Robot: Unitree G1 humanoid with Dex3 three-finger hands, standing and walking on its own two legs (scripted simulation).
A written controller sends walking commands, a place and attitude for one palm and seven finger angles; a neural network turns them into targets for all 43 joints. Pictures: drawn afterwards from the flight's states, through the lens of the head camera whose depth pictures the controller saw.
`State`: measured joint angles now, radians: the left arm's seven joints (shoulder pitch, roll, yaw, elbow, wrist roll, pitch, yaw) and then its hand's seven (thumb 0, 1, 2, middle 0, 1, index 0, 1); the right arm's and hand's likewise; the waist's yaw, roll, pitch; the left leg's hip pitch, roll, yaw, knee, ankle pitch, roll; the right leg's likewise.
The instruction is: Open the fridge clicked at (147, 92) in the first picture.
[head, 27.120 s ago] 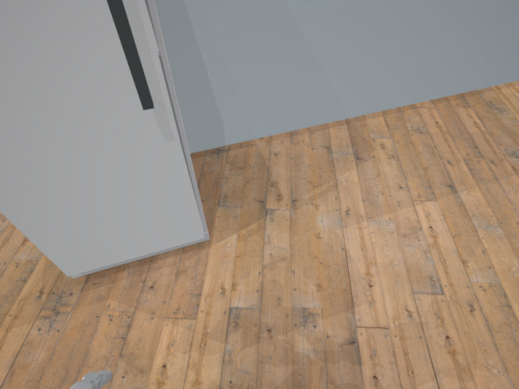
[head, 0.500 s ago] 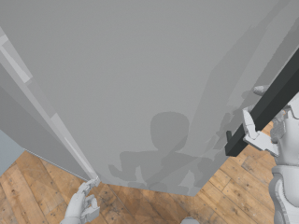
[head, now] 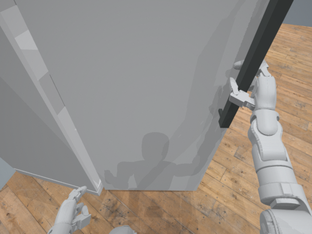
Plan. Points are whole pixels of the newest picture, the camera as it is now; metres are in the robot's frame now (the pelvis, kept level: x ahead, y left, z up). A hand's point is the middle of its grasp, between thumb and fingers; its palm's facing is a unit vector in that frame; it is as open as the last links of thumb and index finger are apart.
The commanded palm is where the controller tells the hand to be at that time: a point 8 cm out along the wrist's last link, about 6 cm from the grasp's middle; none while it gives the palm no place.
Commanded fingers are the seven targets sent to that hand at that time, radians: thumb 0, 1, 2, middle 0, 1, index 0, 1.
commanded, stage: stop walking and hold the door back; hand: right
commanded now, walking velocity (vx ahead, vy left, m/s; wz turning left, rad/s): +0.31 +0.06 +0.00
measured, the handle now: (250, 53) +0.46 -0.17 +0.26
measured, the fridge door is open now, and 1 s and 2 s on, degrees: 75 74 71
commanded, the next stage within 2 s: loosen the grip on the handle in 0.92 s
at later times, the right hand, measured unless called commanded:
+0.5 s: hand (230, 79) +0.46 -0.16 +0.18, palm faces +0.12 +0.98 -0.18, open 6.1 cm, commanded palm +0.41 -0.22 +0.16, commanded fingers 0.00 -0.90 -0.90 0.45 1.40 0.45 1.40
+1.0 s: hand (234, 90) +0.42 -0.16 +0.18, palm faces +0.04 +0.99 -0.14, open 6.3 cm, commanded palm +0.40 -0.21 +0.17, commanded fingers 0.00 -0.90 -0.90 0.45 1.40 0.45 1.40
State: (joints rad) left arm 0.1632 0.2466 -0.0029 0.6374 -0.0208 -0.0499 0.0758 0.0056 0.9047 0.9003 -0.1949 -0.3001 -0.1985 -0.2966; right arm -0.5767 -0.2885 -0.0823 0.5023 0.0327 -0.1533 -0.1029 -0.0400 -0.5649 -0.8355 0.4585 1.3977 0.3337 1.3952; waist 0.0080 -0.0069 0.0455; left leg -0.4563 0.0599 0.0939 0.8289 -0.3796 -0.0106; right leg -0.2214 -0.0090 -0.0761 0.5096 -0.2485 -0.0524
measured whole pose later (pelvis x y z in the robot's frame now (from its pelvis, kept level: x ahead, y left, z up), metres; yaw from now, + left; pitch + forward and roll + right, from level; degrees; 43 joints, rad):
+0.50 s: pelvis +0.01 -0.02 +0.00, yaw +5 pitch -3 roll -1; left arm 0.28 0.34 0.03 0.70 -0.01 -0.07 0.09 0.01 0.91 0.90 -0.20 -0.30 -0.20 -0.30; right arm -0.57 -0.37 -0.31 0.55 0.03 -0.17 -0.04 -0.07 -0.62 -0.77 0.46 1.40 0.36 1.38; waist 0.13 -0.01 0.10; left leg -0.27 0.05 -0.02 0.56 -0.24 -0.03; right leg -0.30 -0.05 -0.06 0.56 -0.19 0.02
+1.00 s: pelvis +0.02 -0.04 +0.00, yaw +7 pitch -1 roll +1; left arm 0.14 0.18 -0.06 0.66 -0.01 -0.04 0.09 0.01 0.90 0.90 -0.20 -0.30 -0.20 -0.30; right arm -0.45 -0.27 -0.11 0.32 0.06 -0.18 -0.06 -0.08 -0.58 -0.78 0.46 1.40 0.34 1.40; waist -0.01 -0.01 0.04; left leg -0.25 0.02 0.03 0.52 -0.26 -0.03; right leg -0.32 -0.07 -0.09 0.57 -0.23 0.00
